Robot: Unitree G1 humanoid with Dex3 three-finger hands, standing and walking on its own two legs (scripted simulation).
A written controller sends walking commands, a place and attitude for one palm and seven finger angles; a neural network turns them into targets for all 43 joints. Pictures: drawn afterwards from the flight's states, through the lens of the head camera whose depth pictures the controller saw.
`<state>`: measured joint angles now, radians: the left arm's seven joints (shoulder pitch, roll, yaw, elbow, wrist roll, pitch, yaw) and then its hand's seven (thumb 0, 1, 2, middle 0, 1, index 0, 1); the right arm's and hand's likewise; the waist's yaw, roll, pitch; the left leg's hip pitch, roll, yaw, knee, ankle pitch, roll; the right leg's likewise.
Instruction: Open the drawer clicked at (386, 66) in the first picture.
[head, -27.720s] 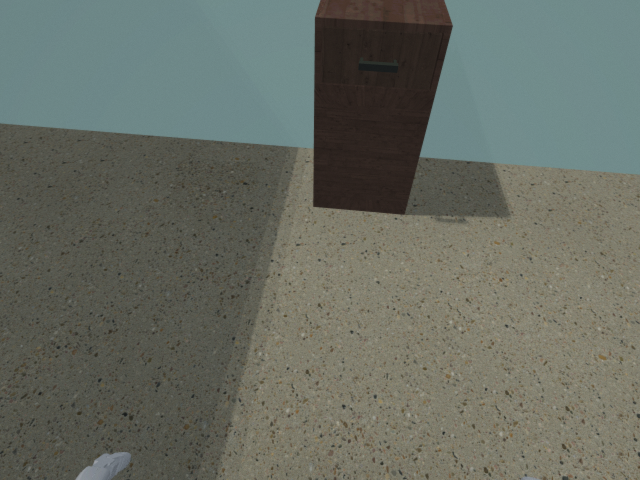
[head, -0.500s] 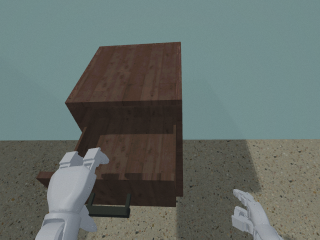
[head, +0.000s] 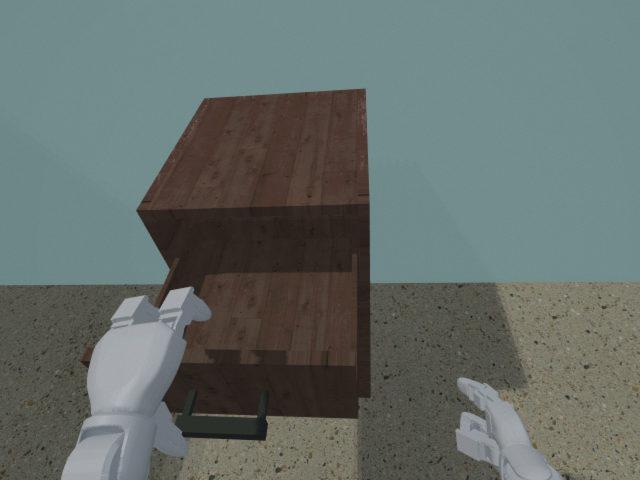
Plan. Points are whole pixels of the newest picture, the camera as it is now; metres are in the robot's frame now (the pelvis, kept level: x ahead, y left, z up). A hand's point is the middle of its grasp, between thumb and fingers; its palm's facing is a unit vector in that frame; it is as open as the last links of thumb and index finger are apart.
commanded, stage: draw the hand back to the body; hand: left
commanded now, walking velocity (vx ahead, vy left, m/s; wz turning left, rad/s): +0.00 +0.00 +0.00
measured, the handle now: (224, 412) +0.22 +0.19 -0.07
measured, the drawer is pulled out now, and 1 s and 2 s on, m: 0.28 0.28 0.28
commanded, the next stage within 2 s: step back with the hand held close in 1.24 s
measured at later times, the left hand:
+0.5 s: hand (147, 357) +0.19 +0.20 +0.15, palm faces +0.33 -0.86 -0.39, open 13.1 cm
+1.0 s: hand (92, 345) +0.18 +0.24 +0.17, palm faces +0.45 -0.79 -0.42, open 9.0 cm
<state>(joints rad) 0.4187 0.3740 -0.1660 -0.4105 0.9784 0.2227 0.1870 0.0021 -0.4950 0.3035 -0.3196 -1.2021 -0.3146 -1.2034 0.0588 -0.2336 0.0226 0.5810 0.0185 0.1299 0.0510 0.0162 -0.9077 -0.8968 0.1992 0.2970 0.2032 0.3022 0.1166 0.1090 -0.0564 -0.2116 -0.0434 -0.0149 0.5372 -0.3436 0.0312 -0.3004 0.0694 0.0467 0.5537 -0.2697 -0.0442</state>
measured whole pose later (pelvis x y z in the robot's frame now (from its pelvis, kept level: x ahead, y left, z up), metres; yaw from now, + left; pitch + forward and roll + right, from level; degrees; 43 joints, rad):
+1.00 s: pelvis +0.01 -0.01 +0.01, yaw +4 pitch -2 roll +0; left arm 0.54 0.34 0.30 -0.49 -0.06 -0.11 0.12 0.01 0.52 0.74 -0.24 -0.54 -0.23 -0.54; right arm 0.15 -0.20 0.01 0.64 0.01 -0.13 -0.08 0.02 -0.91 -0.90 0.20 0.30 0.21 0.30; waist 0.05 0.07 0.00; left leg -0.10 -0.04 -0.09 0.44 -0.31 0.02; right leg -0.15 0.06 -0.02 0.42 -0.24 -0.05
